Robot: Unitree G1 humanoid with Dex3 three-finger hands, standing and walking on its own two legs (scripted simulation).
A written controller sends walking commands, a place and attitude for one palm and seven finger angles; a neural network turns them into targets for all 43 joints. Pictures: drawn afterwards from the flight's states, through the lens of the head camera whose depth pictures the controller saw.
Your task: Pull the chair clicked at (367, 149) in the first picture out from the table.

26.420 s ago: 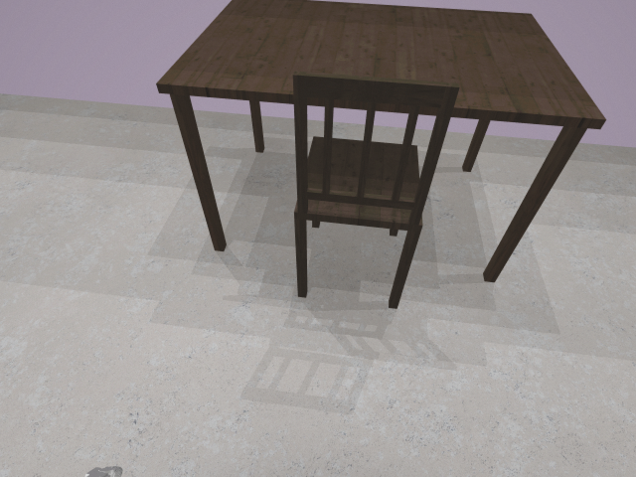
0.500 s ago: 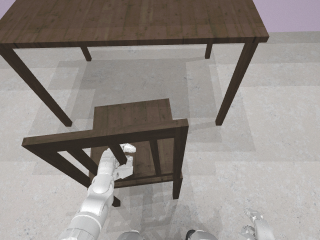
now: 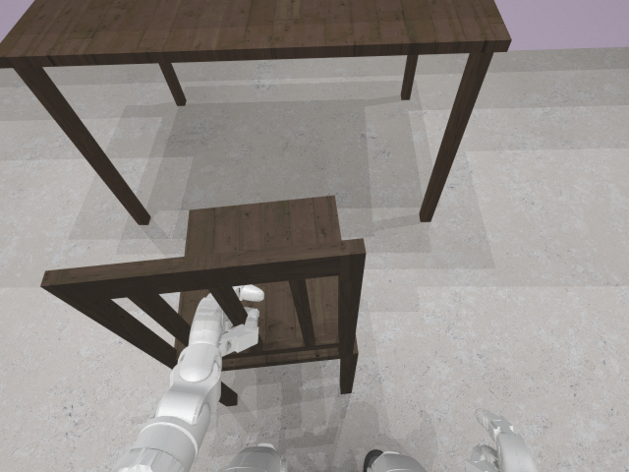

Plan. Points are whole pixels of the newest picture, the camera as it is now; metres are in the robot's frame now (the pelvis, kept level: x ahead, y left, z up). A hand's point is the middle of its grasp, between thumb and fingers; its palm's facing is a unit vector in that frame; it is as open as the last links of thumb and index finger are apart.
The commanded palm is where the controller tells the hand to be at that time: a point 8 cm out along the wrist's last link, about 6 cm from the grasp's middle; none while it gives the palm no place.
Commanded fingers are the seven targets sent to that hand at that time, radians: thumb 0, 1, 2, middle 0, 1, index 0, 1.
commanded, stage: step backward, pulling the chair out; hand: left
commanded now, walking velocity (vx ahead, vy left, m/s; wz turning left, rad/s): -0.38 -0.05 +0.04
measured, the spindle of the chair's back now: (241, 320) +0.33 +0.12 -0.10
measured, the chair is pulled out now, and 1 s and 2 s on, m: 0.47 0.62 0.62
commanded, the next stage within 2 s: stop walking, hand still on the chair in 0.26 s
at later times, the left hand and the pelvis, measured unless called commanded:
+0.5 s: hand (236, 423) +0.18 +0.11 -0.07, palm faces -0.08 -0.99 -0.15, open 5.1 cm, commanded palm +0.17 +0.16 -0.05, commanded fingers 0.00 0.90 0.90 -0.50 -1.45 -0.50 -1.45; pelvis -0.12 +0.02 -0.01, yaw +0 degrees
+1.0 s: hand (229, 452) +0.15 +0.11 -0.07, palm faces -0.09 -0.98 -0.15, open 5.2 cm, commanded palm +0.14 +0.17 -0.05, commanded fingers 0.00 0.90 0.90 -0.50 -1.45 -0.50 -1.45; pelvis -0.10 +0.02 +0.00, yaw -1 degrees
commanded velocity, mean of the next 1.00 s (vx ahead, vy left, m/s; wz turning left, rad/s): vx -0.01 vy -0.03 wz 0.00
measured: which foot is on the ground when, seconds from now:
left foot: up 0.00-0.10, down 0.12-1.00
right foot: down 0.00-0.14, up 0.16-0.32, down 0.34-1.00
